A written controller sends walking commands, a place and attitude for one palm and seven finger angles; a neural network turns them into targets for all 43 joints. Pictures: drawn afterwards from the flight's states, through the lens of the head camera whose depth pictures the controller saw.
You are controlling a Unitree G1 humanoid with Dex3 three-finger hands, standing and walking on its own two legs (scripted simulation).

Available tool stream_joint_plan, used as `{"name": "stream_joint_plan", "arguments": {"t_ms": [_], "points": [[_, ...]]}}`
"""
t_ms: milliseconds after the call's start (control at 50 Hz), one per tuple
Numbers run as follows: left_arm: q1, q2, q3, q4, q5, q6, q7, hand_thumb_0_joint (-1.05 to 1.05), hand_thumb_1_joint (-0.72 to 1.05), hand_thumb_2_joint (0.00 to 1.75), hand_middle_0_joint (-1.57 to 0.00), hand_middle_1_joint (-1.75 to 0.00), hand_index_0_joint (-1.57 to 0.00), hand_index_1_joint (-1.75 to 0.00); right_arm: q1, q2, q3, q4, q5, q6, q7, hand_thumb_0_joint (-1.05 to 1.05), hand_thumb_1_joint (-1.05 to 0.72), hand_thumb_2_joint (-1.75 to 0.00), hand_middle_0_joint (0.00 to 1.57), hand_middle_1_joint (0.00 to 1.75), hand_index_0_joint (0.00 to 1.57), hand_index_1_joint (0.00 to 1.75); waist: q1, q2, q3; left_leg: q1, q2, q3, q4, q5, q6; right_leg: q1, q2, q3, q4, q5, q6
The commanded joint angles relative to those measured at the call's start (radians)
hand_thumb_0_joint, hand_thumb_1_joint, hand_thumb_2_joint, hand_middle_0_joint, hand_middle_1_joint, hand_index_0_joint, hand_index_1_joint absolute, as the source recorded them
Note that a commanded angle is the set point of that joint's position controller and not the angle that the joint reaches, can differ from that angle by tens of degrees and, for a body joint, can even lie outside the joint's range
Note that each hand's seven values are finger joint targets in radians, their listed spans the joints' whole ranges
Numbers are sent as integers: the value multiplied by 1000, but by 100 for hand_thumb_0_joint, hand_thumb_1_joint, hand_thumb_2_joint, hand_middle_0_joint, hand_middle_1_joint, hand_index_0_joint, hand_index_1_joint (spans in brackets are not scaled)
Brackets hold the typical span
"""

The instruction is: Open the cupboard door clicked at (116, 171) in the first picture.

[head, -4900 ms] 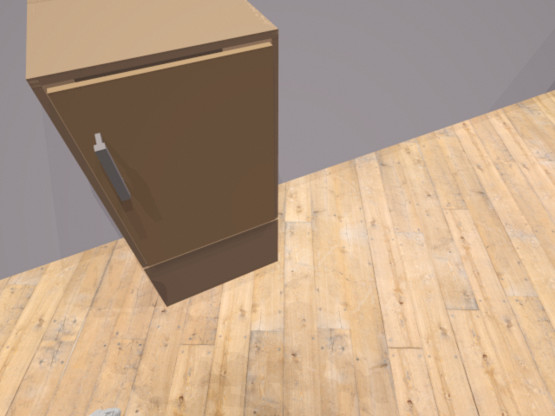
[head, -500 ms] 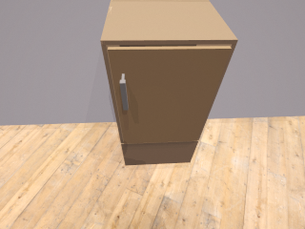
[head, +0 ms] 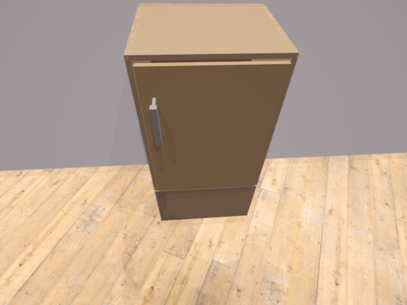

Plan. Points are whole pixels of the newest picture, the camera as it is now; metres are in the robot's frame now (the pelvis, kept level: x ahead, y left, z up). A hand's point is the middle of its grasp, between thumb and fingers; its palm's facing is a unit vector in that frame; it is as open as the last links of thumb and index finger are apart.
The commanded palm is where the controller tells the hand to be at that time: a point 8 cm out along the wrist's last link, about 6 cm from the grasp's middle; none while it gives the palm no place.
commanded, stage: come to a stop and stand still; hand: left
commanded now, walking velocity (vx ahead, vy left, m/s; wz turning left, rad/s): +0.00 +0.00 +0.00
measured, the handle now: (156, 122) +0.62 +0.17 -0.03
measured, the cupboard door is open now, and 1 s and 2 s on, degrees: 0 0 0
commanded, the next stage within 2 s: look again from close up in 0.04 s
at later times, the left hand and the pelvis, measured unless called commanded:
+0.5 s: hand out of the picture +0.05 +0.19 -0.18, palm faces +0.02 -0.98 -0.21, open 7.3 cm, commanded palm none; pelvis +0.03 +0.02 -0.01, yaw +0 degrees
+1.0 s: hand out of the picture +0.03 +0.19 -0.19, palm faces -0.02 -0.98 -0.20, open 7.3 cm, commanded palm none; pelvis +0.04 +0.01 -0.01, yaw -1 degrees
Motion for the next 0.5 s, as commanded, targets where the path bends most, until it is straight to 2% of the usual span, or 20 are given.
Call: {"name": "stream_joint_plan", "arguments": {"t_ms": [0,100,120,140,160,180,220,260,280,300,340,360,380,480], "points": [[71,89,11,-15,-4,-17,10,0,90,90,-20,-30,-20,-30,36,-69,-6,-29,0,-20,-4,0,-90,-90,20,30,20,30,14,12,73,69,88,-124,-69,-64,2,-171,-125,125,-138,-36,-8],[87,73,8,-5,-3,-22,12,0,90,90,-20,-30,-20,-30,29,-67,-5,-29,1,-25,-7,0,-90,-90,20,30,20,30,16,-5,62,89,94,-122,-61,1,5,-154,-124,120,-131,32,-4],[145,115,0,-6,24,-63,42,0,90,90,-20,-30,-20,-30,-95,-105,5,-114,2,-49,13,0,-90,-90,20,30,20,30,66,-24,94,-28,85,-91,186,56,-18,-141,-174,186,-127,455,26],[85,154,4,-59,12,-70,35,0,90,90,-20,-30,-20,-30,-21,-66,2,-140,0,-34,23,0,-90,-90,20,30,20,30,-16,-48,42,-33,53,-87,178,-154,-12,-152,-220,196,-147,203,-17],[47,142,3,-80,10,-67,26,0,90,90,-20,-30,-20,-30,-4,-64,-2,-121,-6,-27,26,0,-90,-90,20,30,20,30,-20,17,65,-14,49,-81,168,-150,-12,-203,-201,189,-155,-10,-48],[31,142,9,-88,12,-73,25,0,90,90,-20,-30,-20,-30,23,-69,1,-127,-13,-32,29,0,-90,-90,20,30,20,30,-30,47,26,-1,52,-84,154,-75,-14,-182,-181,159,-117,12,-60],[49,119,8,-91,5,-72,24,0,90,90,-20,-30,-20,-30,40,-79,3,-138,-10,-43,24,0,-90,-90,20,30,20,30,-21,44,-9,14,68,-112,113,-9,6,-157,-133,125,-51,36,-52],[62,103,5,-89,6,-62,22,0,90,90,-20,-30,-20,-30,28,-95,5,-144,-7,-52,17,0,-90,-90,20,30,20,30,0,47,-11,2,87,-142,78,40,26,-128,-101,100,0,68,-39],[74,102,5,-90,9,-59,22,0,90,90,-20,-30,-20,-30,19,-100,6,-150,-6,-56,15,0,-90,-90,20,30,20,30,10,42,-5,-7,93,-149,75,73,35,-114,-97,90,12,90,-32],[74,104,5,-90,7,-55,22,0,90,90,-20,-30,-20,-30,14,-108,7,-153,-6,-55,12,0,-90,-90,20,30,20,30,13,-1,12,-19,95,-155,65,76,40,-112,-94,83,17,90,-27],[79,108,6,-92,7,-51,23,0,90,90,-20,-30,-20,-30,2,-123,5,-156,-5,-58,10,0,-90,-90,20,30,20,30,20,-33,20,-10,96,-148,62,115,42,-110,-97,84,22,122,-20],[75,114,8,-96,7,-49,24,0,90,90,-20,-30,-20,-30,1,-130,5,-155,-4,-59,8,0,-90,-90,20,30,20,30,20,-31,15,-3,97,-149,60,137,43,-102,-98,82,27,133,-18],[72,119,8,-98,8,-46,24,0,90,90,-20,-30,-20,-30,-6,-134,6,-154,-5,-60,8,0,-90,-90,20,30,20,30,25,0,26,1,98,-151,54,158,45,-106,-97,81,33,128,-17],[52,154,15,-115,8,-36,21,0,90,90,-20,-30,-20,-30,-38,-156,4,-154,-5,-58,6,0,-90,-90,20,30,20,30,31,12,35,12,100,-152,28,143,49,-103,-99,79,24,105,-9]]}}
